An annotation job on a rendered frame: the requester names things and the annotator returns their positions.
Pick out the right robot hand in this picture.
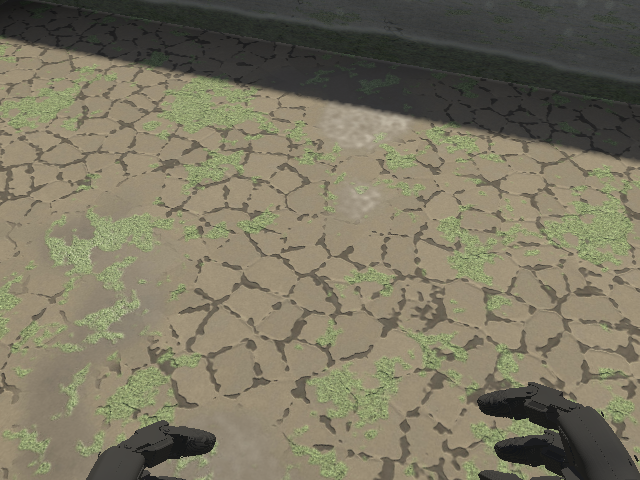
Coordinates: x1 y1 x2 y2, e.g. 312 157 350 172
477 382 640 480

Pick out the left robot hand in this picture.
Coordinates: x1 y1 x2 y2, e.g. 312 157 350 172
86 420 216 480

